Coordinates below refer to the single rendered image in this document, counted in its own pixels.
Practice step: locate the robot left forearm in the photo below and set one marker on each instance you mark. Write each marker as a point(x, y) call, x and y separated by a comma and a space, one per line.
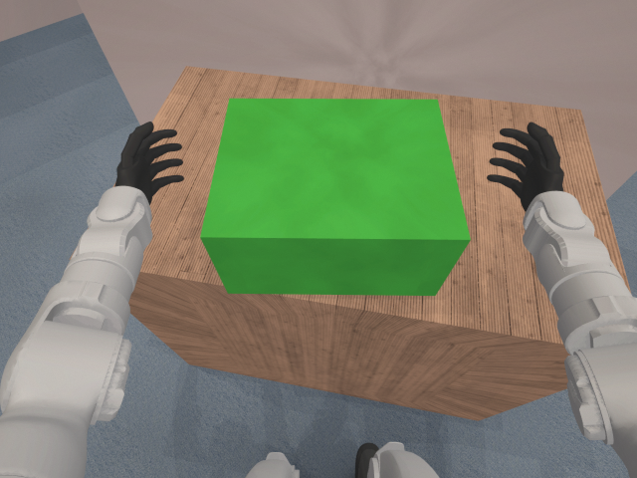
point(97, 283)

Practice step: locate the pedestal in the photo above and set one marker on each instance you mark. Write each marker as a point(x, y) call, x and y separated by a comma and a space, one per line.
point(486, 343)

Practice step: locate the left robot upper arm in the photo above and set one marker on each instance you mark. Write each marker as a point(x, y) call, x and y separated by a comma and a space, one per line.
point(70, 377)

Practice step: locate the robot right thigh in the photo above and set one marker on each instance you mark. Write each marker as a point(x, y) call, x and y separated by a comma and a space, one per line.
point(399, 464)

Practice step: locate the carton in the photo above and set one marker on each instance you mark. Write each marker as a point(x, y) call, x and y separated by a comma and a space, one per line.
point(334, 197)

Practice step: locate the robot right shin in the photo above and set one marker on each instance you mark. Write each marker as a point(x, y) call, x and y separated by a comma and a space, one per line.
point(389, 446)

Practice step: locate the robot right forearm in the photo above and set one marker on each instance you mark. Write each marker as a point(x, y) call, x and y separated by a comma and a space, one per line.
point(594, 307)

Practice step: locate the right robot upper arm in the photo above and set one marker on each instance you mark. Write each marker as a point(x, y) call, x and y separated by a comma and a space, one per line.
point(602, 390)

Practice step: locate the left robot hand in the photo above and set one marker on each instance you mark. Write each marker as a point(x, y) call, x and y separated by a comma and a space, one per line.
point(136, 168)

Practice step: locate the right robot hand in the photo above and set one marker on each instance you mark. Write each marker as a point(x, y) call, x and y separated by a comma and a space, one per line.
point(542, 172)

